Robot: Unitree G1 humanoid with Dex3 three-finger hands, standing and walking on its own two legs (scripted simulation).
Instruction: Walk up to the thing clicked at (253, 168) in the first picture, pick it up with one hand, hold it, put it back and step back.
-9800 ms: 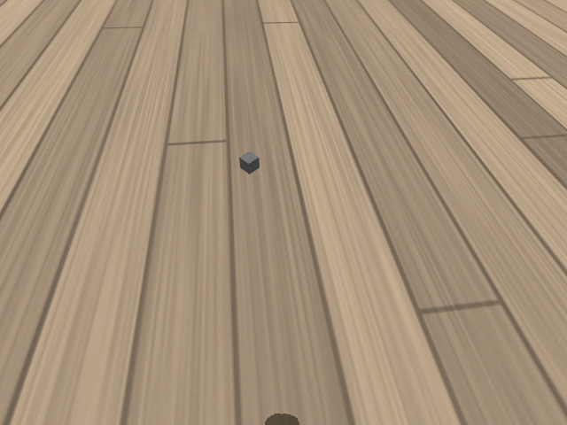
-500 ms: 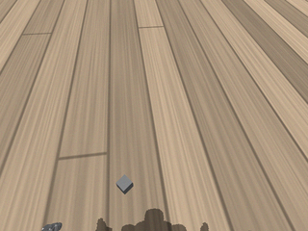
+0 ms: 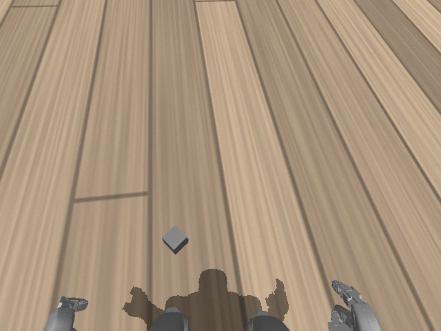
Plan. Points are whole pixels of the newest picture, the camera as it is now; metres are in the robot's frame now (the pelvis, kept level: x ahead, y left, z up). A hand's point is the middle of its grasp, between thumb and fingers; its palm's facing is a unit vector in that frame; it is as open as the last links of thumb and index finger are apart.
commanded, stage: rise first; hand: left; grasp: from above
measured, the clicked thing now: (175, 239) +0.48 +0.17 -0.67
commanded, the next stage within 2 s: none
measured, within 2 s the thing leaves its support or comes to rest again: neither
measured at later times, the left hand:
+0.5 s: hand (120, 284) +0.26 +0.26 -0.33, palm faces -0.23 -0.37 -0.90, open 14.1 cm
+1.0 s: hand (151, 258) +0.36 +0.22 -0.47, palm faces -0.16 -0.42 -0.89, open 14.0 cm
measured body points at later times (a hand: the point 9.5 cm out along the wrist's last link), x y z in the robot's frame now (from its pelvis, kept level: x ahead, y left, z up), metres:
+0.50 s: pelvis -0.05 -0.01 -0.16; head +0.13 +0.00 +0.25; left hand +0.27 +0.27 -0.28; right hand +0.11 -0.27 -0.29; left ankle +0.01 +0.11 -0.68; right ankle +0.00 -0.12 -0.68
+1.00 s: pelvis -0.09 +0.00 -0.32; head +0.13 +0.00 +0.08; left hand +0.36 +0.23 -0.42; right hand -0.06 -0.26 -0.45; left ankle +0.01 +0.11 -0.68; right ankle -0.01 -0.12 -0.68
